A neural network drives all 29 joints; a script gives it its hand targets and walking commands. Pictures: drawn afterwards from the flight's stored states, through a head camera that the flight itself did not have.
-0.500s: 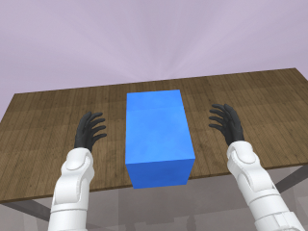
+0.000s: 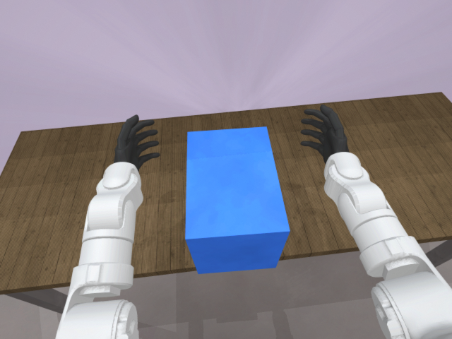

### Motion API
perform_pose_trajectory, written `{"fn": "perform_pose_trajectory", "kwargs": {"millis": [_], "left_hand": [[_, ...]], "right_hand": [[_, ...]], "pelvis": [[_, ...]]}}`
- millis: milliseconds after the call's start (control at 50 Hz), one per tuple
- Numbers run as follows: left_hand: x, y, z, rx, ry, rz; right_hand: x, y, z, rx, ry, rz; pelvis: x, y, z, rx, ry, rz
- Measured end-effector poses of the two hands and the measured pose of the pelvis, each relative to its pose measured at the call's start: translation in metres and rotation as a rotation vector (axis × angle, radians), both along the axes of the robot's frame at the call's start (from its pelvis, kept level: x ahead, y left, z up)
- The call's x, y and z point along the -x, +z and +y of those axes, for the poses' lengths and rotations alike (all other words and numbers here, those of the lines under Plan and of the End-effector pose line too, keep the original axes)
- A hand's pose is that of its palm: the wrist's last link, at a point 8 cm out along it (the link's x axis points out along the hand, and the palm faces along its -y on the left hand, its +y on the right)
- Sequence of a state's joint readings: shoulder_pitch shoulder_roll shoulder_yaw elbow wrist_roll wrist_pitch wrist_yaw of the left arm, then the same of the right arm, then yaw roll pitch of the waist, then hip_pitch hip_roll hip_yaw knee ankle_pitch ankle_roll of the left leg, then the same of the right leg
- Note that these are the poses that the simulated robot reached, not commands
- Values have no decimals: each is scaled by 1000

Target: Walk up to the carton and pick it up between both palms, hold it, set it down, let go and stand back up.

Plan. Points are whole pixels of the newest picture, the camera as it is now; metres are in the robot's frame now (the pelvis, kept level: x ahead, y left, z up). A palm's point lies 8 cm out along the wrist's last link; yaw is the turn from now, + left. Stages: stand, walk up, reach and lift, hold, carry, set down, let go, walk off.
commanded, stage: reach and lift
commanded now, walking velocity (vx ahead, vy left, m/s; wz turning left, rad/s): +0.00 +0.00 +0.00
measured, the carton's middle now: (232, 200) +0.39 +0.03 -0.04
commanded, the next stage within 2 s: none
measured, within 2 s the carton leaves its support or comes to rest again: neither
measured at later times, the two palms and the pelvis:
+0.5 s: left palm (147, 207) +0.35 +0.20 -0.01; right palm (310, 196) +0.38 -0.13 -0.01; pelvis -0.01 +0.00 -0.02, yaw +2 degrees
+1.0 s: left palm (170, 205) +0.36 +0.15 -0.02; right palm (299, 197) +0.38 -0.11 -0.01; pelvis -0.03 +0.01 -0.04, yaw +1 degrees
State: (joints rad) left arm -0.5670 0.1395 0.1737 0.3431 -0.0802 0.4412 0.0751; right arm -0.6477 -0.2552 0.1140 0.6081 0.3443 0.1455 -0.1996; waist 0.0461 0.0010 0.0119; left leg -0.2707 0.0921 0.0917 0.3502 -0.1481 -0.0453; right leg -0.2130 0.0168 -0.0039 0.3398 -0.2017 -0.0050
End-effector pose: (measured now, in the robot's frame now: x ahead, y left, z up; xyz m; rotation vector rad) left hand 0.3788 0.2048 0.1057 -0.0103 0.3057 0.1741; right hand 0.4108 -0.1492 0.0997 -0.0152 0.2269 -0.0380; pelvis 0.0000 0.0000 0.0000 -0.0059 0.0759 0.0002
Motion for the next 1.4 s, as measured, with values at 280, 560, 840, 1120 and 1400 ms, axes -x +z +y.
{"fn": "perform_pose_trajectory", "kwargs": {"millis": [280,560,840,1120,1400], "left_hand": [[19,-72,-5,-19,26,41],[24,-118,-9,-14,25,-17],[18,-122,-28,20,1,-48],[16,-119,-51,21,14,-48],[38,-117,-52,-13,-7,-39]], "right_hand": [[16,-67,14,14,11,54],[29,-111,19,12,11,56],[25,-108,13,14,1,53],[29,-114,45,-23,-30,54],[57,-113,46,21,-36,38]], "pelvis": [[-6,-4,1,7,25,61],[10,-22,6,25,33,219],[28,-38,12,25,17,281],[30,-34,12,28,25,262],[18,-15,7,24,45,155]]}}
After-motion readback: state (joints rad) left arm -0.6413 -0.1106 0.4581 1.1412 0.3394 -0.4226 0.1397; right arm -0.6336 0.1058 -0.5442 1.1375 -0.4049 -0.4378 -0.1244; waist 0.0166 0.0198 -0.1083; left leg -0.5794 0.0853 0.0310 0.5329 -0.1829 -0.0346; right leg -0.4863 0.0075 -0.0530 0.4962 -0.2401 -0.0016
